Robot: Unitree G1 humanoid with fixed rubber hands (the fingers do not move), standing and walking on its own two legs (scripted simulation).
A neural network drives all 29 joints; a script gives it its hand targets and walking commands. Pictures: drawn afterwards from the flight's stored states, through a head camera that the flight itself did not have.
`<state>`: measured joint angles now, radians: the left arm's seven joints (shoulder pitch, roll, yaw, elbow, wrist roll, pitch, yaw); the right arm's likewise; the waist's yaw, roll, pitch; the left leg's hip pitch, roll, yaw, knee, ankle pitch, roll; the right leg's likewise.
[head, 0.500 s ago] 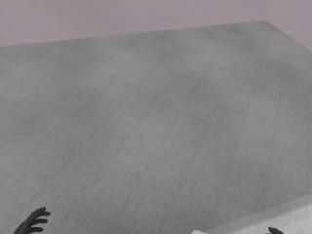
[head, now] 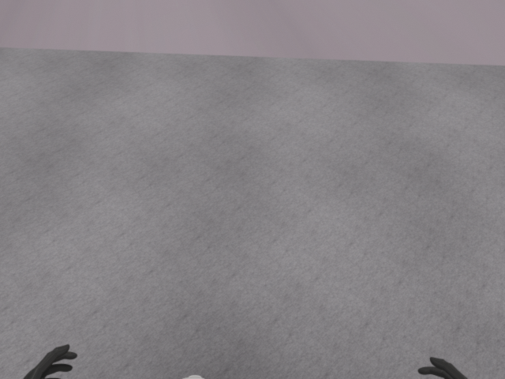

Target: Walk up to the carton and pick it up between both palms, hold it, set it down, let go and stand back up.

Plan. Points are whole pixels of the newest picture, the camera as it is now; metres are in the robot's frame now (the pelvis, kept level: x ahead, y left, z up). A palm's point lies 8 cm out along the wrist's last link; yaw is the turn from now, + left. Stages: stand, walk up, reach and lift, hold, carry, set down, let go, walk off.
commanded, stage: walk up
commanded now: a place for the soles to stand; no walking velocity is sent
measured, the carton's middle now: out of the picture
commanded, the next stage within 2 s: none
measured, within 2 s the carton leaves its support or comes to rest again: neither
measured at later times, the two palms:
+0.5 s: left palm out of the picture +0.04 +0.42 -0.04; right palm (358, 310) +0.26 -0.18 -0.08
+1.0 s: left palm out of the picture +0.01 +0.54 -0.07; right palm (268, 259) +0.34 -0.02 -0.06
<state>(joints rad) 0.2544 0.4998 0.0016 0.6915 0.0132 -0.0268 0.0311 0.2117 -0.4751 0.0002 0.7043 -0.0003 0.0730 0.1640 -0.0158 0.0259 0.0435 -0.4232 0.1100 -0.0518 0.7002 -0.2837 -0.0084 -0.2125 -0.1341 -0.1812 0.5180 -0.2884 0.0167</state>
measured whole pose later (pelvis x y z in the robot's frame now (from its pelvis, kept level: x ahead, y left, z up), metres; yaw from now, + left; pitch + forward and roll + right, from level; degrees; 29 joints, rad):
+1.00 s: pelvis +0.08 +0.19 +0.01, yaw +37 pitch +1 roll -2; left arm 0.22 0.51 0.01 0.69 0.01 -0.05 0.01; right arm 0.27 -0.46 0.00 0.69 0.00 0.05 0.12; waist -0.05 -0.02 0.05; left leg -0.34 -0.05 -0.12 0.52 -0.20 0.03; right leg -0.45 -0.04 -0.14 0.86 -0.47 0.00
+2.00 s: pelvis +0.27 +0.44 -0.01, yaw +70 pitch -2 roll +1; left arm 0.26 0.51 0.01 0.69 0.01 -0.09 -0.01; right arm 0.31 -0.48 0.00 0.69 0.00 0.01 0.09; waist -0.03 0.02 0.06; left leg -0.28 -0.11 -0.17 0.72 -0.39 0.05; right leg -0.36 -0.06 -0.16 0.62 -0.24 -0.01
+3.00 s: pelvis +0.33 +0.70 +0.00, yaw +89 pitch -2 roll +2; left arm 0.35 0.50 0.00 0.69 0.01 -0.09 0.00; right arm 0.33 -0.49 0.00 0.69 0.00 0.00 0.07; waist 0.02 0.06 0.08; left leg -0.44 -0.07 -0.12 0.99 -0.37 0.05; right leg -0.30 -0.10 -0.18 0.63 -0.30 -0.03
